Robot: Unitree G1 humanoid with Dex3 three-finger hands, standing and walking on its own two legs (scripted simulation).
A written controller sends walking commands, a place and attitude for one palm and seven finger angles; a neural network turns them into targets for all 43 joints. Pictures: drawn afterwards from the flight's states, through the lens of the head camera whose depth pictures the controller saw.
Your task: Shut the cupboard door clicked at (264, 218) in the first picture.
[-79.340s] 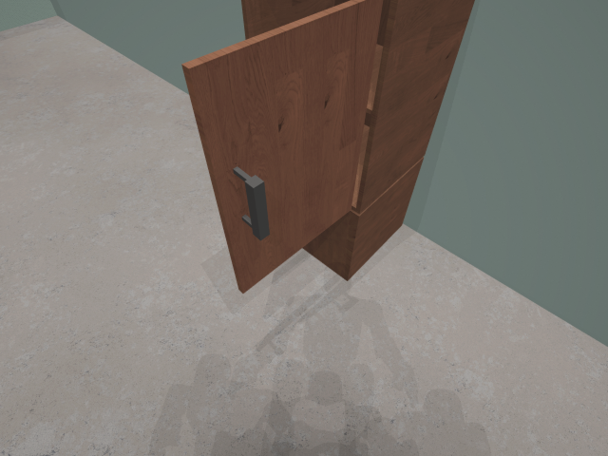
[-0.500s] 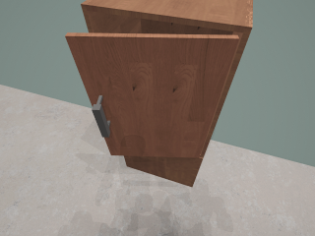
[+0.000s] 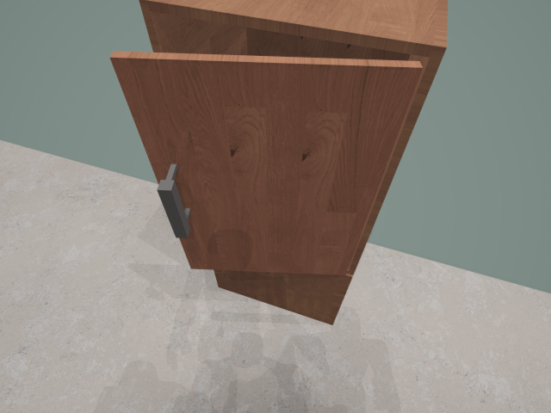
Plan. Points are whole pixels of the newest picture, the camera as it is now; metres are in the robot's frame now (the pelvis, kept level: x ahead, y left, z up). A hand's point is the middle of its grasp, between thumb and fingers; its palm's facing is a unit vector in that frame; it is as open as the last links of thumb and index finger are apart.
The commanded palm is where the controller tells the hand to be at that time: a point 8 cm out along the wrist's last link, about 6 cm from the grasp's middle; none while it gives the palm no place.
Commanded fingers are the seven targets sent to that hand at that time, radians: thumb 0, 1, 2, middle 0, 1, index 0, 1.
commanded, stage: look again from close up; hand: left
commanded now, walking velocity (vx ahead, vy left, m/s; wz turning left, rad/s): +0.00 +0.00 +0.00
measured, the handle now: (177, 202) +0.47 +0.22 -0.02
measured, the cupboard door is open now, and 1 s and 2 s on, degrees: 17 17 17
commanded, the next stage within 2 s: raise the hand and make a fist in 0.50 s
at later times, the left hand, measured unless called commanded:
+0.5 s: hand out of the picture +0.06 +0.22 -0.16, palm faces -0.02 -0.95 -0.30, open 7.4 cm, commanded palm none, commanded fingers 0.00 0.90 0.90 -0.20 -0.30 -0.20 -0.30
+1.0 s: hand out of the picture +0.13 +0.21 -0.07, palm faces +0.03 -1.00 -0.03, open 6.3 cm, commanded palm +0.11 +0.27 -0.06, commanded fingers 0.00 0.90 0.90 -0.57 -0.70 -0.57 -0.70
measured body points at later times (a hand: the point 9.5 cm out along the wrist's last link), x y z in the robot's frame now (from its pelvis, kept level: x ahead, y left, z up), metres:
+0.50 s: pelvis +0.00 -0.01 +0.01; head +0.01 +0.00 +0.45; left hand +0.06 +0.27 -0.14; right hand +0.09 -0.28 -0.13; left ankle +0.00 +0.12 -0.74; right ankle -0.06 -0.12 -0.74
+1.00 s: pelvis -0.06 -0.02 -0.11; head -0.02 -0.03 +0.34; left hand +0.12 +0.27 -0.06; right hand +0.15 -0.26 -0.17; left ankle +0.00 +0.12 -0.74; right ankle -0.04 -0.11 -0.74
